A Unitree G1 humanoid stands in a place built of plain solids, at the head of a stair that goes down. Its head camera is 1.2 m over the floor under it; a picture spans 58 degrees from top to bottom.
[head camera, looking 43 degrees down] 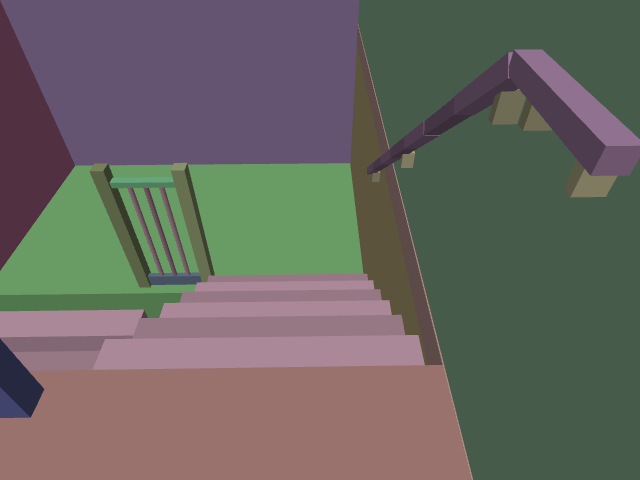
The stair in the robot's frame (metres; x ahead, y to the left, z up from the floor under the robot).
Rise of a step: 0.20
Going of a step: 0.25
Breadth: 1.20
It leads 1 degrees to the left of straight ahead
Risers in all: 7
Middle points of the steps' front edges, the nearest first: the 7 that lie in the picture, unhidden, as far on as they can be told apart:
0.71 0.22 0.00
0.96 0.22 -0.20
1.21 0.22 -0.40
1.46 0.23 -0.61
1.71 0.23 -0.81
1.96 0.24 -1.01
2.21 0.24 -1.22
